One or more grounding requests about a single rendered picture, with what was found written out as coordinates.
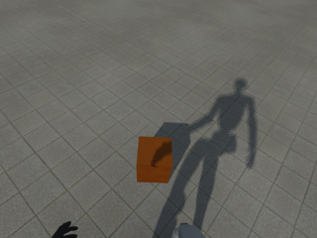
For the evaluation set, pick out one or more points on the robot right thigh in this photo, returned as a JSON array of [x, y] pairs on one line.
[[187, 231]]

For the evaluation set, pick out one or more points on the carton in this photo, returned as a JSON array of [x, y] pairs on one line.
[[154, 159]]

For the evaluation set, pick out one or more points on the robot left hand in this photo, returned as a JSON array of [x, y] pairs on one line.
[[64, 228]]

